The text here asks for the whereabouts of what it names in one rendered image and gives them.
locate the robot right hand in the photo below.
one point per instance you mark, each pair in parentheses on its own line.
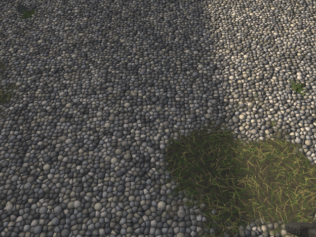
(301,229)

